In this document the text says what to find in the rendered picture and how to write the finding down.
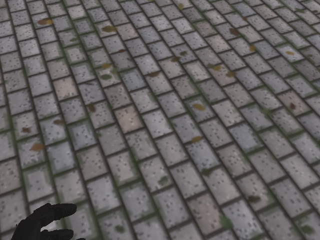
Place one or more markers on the robot left hand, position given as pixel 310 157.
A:
pixel 30 228

